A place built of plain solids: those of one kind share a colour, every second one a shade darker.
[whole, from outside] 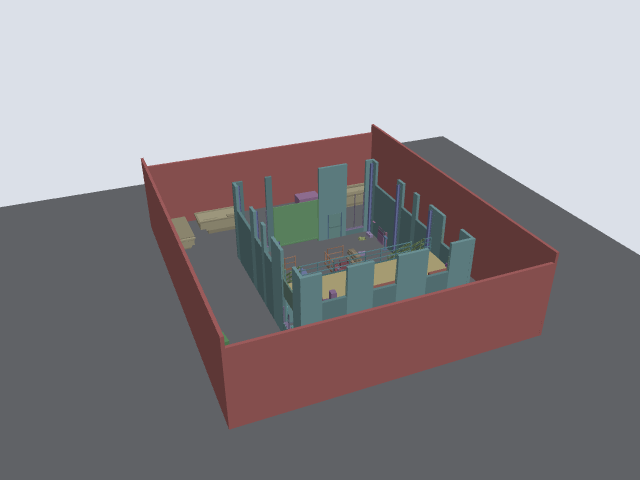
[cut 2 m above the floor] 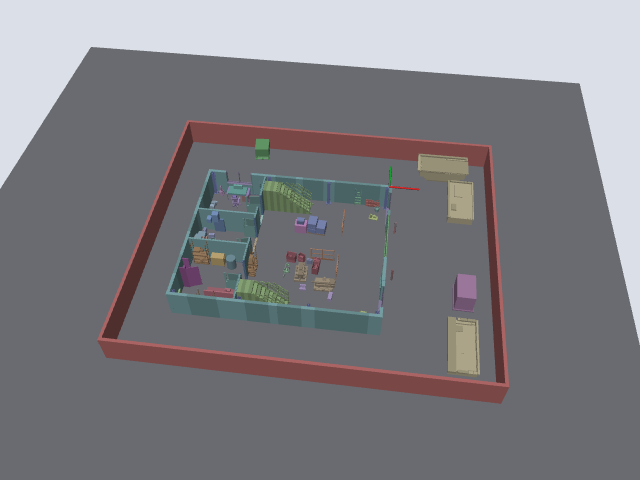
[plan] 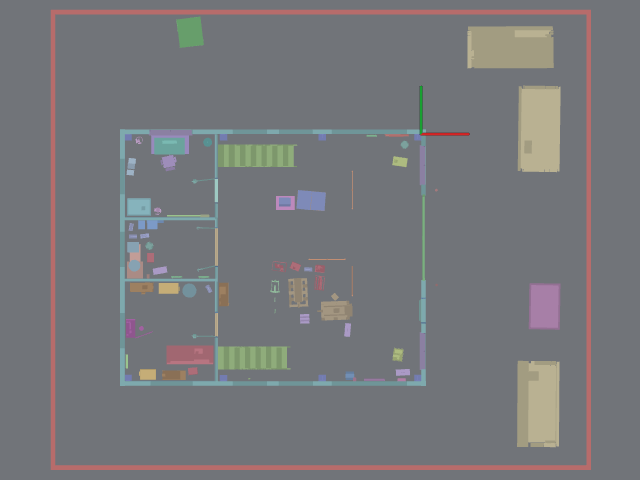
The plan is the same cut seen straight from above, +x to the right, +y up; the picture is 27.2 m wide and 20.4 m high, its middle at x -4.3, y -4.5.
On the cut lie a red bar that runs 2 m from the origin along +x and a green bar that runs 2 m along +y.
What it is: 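A firm's repair and maintenance workshop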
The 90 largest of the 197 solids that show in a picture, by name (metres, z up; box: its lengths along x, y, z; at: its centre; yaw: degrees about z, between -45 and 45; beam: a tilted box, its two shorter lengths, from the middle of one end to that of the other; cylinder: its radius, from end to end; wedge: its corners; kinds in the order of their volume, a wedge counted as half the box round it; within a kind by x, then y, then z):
{
 "yard_bound_1": {"box": [0.2, 19.56, 5.25], "at": [-15.65, -4.5, 2.58]},
 "yard_bound_2": {"box": [22.97, 0.2, 5.95], "at": [-4.26, -14.17, 2.92]},
 "yard_bound_3": {"box": [22.97, 0.2, 5.95], "at": [-4.26, 5.18, 2.92]},
 "yard_bound_4": {"box": [0.2, 19.56, 5.25], "at": [7.12, -4.5, 2.58]},
 "wall_1": {"box": [0.2, 1.61, 6.05], "at": [-12.7, -9.9, 2.98]},
 "wall_2": {"box": [0.2, 1.51, 4.15], "at": [-12.7, -8.35, 2.02]},
 "wall_3": {"box": [0.2, 1.41, 6.05], "at": [-12.7, -6.9, 2.98]},
 "wall_4": {"box": [0.2, 0.56, 6.05], "at": [-12.7, -5.92, 2.98]},
 "wall_5": {"box": [0.2, 1.51, 4.15], "at": [-12.7, -4.9, 2.02]},
 "wall_6": {"box": [0.2, 0.56, 6.05], "at": [-12.7, -3.88, 2.98]},
 "wall_7": {"box": [0.2, 1.06, 6.05], "at": [-12.7, -3.08, 2.98]},
 "wall_8": {"box": [0.2, 1.51, 4.15], "at": [-12.7, -1.8, 2.02]},
 "wall_9": {"box": [0.2, 1.26, 6.05], "at": [-12.7, -0.42, 2.98]},
 "wall_10": {"box": [1.26, 0.2, 6.05], "at": [-12.18, 0.1, 2.98]},
 "wall_11": {"box": [1.31, 0.2, 6.05], "at": [-12.15, -10.6, 2.98]},
 "wall_12": {"box": [3.9, 0.06, 2.75], "at": [-10.65, -6.23, 1.32]},
 "wall_13": {"box": [3.9, 0.06, 2.75], "at": [-10.65, -6.17, 1.32]},
 "wall_14": {"box": [3.9, 0.06, 2.75], "at": [-10.65, -3.63, 1.32]},
 "wall_15": {"box": [3.9, 0.06, 2.75], "at": [-10.65, -3.57, 1.32]},
 "wall_16": {"box": [1.76, 0.2, 1.05], "at": [-10.62, 0.1, 0.47]},
 "wall_17": {"box": [1.81, 0.2, 4.15], "at": [-10.6, -10.6, 2.02]},
 "wall_18": {"box": [1.01, 0.2, 6.05], "at": [-9.2, -10.6, 2.98]},
 "wall_19": {"box": [1.01, 0.2, 6.05], "at": [-9.2, 0.1, 2.98]},
 "wall_20": {"box": [0.06, 1.85, 2.75], "at": [-8.73, -9.57, 1.32]},
 "wall_21": {"box": [0.06, 1.85, 2.75], "at": [-8.73, -0.93, 1.32]},
 "wall_22": {"box": [0.06, 1.85, 2.87], "at": [-8.67, -9.57, 1.39]},
 "wall_23": {"box": [0.06, 1.42, 2.87], "at": [-8.67, -6.85, 1.39]},
 "wall_24": {"box": [0.06, 1.85, 2.87], "at": [-8.67, -0.93, 1.39]},
 "wall_25": {"box": [0.71, 0.2, 6.05], "at": [-8.35, -10.6, 2.98]},
 "wall_26": {"box": [0.71, 0.2, 6.05], "at": [-8.35, 0.1, 2.98]},
 "wall_27": {"box": [1.46, 0.2, 4.25], "at": [-7.28, -10.6, 2.08]},
 "wall_28": {"box": [1.46, 0.2, 4.25], "at": [-7.28, 0.1, 2.08]},
 "wall_29": {"box": [0.51, 0.2, 6.05], "at": [-6.3, -10.6, 2.98]},
 "wall_30": {"box": [0.51, 0.2, 6.05], "at": [-6.3, 0.1, 2.98]},
 "wall_31": {"box": [1.46, 0.2, 4.25], "at": [-5.33, -10.6, 2.08]},
 "wall_32": {"box": [1.46, 0.2, 4.25], "at": [-5.33, 0.1, 2.08]},
 "wall_33": {"box": [0.81, 0.2, 6.05], "at": [-4.2, -10.6, 2.98]},
 "wall_34": {"box": [0.81, 0.2, 6.05], "at": [-4.2, 0.1, 2.98]},
 "wall_35": {"box": [3.21, 0.2, 4.25], "at": [-2.2, -10.6, 2.08]},
 "wall_36": {"box": [3.21, 0.2, 4.25], "at": [-2.2, 0.1, 2.08]},
 "wall_37": {"box": [0.81, 0.2, 6.05], "at": [-0.2, -10.6, 2.98]},
 "wall_38": {"box": [0.81, 0.2, 6.05], "at": [-0.2, 0.1, 2.98]},
 "wall_39": {"box": [0.2, 0.71, 6.05], "at": [0.1, -10.35, 2.98]},
 "wall_40": {"box": [0.2, 2.26, 6.05], "at": [0.1, -7.33, 2.98]},
 "wall_41": {"box": [0.2, 0.46, 6.05], "at": [0.1, -2.38, 2.98]},
 "wall_42": {"box": [0.2, 0.71, 6.05], "at": [0.1, -0.15, 2.98]},
 "beyond_skip_1": {"box": [3.27, 1.64, 0.46], "at": [3.8, 3.69, 0.78], "yaw": 0.2},
 "beyond_skip_2": {"box": [2.58, 1.45, 0.58], "at": [3.82, 3.69, 0.61], "yaw": 0.2},
 "beyond_skip_3": {"box": [3.38, 1.32, 0.05], "at": [3.94, 3.46, 1.21], "yaw": 0.2},
 "beyond_skip_4": {"box": [0.47, 3.66, 0.16], "at": [4.32, -11.47, 1.16], "yaw": -0.4},
 "beyond_skip_5": {"box": [1.63, 3.27, 0.46], "at": [4.98, -11.47, 0.78], "yaw": -0.4},
 "beyond_skip_6": {"box": [1.3, 2.23, 0.95], "at": [5.02, 0.2, 0.42], "yaw": -0.8},
 "beyond_skip_7": {"box": [1.43, 2.55, 0.58], "at": [5.02, 0.2, 0.61], "yaw": -0.8},
 "beyond_skip_8": {"box": [1.68, 3.4, 0.58], "at": [5.02, 0.22, 0.85], "yaw": -0.8},
 "stair_1": {"box": [0.25, 0.98, 2.74], "at": [-8.51, -9.51, 1.32]},
 "stair_2": {"box": [0.25, 0.96, 2.76], "at": [-8.51, -0.92, 1.33]},
 "stair_3": {"box": [0.25, 0.98, 2.54], "at": [-8.28, -9.51, 1.22]},
 "stair_4": {"box": [0.25, 0.96, 2.56], "at": [-8.28, -0.92, 1.23]},
 "stair_5": {"box": [0.25, 0.98, 2.33], "at": [-8.06, -9.51, 1.11]},
 "stair_6": {"box": [0.25, 0.96, 2.37], "at": [-8.05, -0.92, 1.13]},
 "stair_7": {"box": [0.25, 0.98, 2.12], "at": [-7.84, -9.51, 1.01]},
 "stair_8": {"box": [0.25, 0.96, 2.18], "at": [-7.82, -0.92, 1.04]},
 "stair_9": {"box": [0.25, 0.98, 1.91], "at": [-7.61, -9.51, 0.91]},
 "stair_10": {"box": [0.25, 0.96, 1.98], "at": [-7.59, -0.92, 0.94]},
 "stair_11": {"box": [0.25, 0.98, 1.71], "at": [-7.39, -9.51, 0.8]},
 "stair_12": {"box": [0.25, 0.96, 1.79], "at": [-7.37, -0.92, 0.84]},
 "stair_13": {"box": [0.25, 0.98, 1.5], "at": [-7.17, -9.51, 0.7]},
 "stair_14": {"box": [0.25, 0.96, 1.6], "at": [-7.14, -0.92, 0.75]},
 "stair_15": {"box": [0.25, 0.98, 1.29], "at": [-6.94, -9.51, 0.6]},
 "stair_16": {"box": [0.25, 0.96, 1.4], "at": [-6.91, -0.92, 0.65]},
 "stair_17": {"box": [0.25, 0.98, 1.09], "at": [-6.72, -9.51, 0.49]},
 "stair_18": {"box": [0.25, 0.96, 1.21], "at": [-6.68, -0.92, 0.55]},
 "stair_19": {"box": [0.25, 0.98, 0.88], "at": [-6.5, -9.51, 0.39]},
 "stair_20": {"box": [0.25, 0.96, 1.02], "at": [-6.45, -0.92, 0.46]},
 "raised_floor_deck_1": {"box": [4.02, 10.56, 0.2], "at": [-10.62, -5.25, 2.8]},
 "beyond_oil_tank_1": {"box": [1.32, 1.96, 0.13], "at": [5.25, -7.32, 0.01], "yaw": -0.9},
 "beyond_oil_tank_2": {"box": [1.17, 1.7, 1.35], "at": [5.25, -7.32, 0.62], "yaw": -0.9},
 "beyond_oil_tank_3": {"box": [1.16, 1.8, 1.4], "at": [5.25, -7.32, 0.64], "yaw": -0.9},
 "plant_pumps_1": {"box": [0.68, 0.72, 1.35], "at": [-12.16, -5.78, 0.62]},
 "plant_pumps_2": {"box": [0.46, 1.04, 0.56], "at": [-12.16, -5.2, 0.23]},
 "beyond_pallets_1": {"box": [1.02, 1.21, 0.73], "at": [-9.82, 4.33, 0.7], "yaw": 6.7},
 "plan_chest_small_1": {"box": [1.02, 0.73, 0.4], "at": [-11.99, -3.11, 0.7]},
 "plan_chest_small_2": {"box": [0.92, 0.64, 0.97], "at": [-11.99, -3.1, 0.43]},
 "roller_shutter_1": {"box": [0.06, 3.46, 3.3], "at": [0.12, -4.4, 1.85]},
 "crate_1": {"box": [0.8, 0.6, 0.8], "at": [-5.78, -2.92, 0.35]},
 "workbench_1": {"box": [0.63, 0.63, 0.8], "at": [-10.51, -9.39, 0.35]},
 "roll_cab_1": {"box": [0.85, 0.46, 0.76], "at": [-10.73, -6.55, 0.49]},
 "air_station_1": {"cylinder": 0.25, "from": [-12.19, -5.59, 0.0], "to": [-12.19, -5.59, 1.5]},
 "drum_1": {"cylinder": 0.3, "from": [-9.85, -6.65, 0.0], "to": [-9.85, -6.65, 0.87]},
 "wall_over_deck_1": {"box": [1.86, 0.1, 1.21], "at": [-10.6, 0.06, 3.48]}
}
